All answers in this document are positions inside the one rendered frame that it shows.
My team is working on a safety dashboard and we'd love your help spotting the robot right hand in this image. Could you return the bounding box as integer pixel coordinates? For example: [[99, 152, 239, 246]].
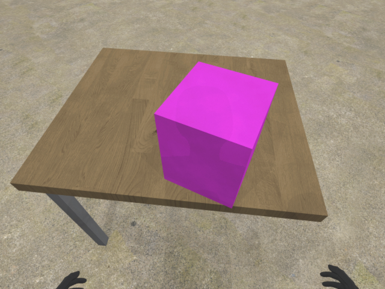
[[320, 265, 359, 289]]

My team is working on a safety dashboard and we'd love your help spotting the robot left hand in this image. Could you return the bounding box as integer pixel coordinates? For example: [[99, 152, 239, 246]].
[[56, 271, 87, 289]]

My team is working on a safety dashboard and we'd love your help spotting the carton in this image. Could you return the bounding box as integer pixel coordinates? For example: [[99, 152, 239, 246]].
[[154, 62, 278, 208]]

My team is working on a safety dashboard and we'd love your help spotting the table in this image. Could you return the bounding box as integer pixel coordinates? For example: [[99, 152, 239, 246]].
[[10, 48, 328, 246]]

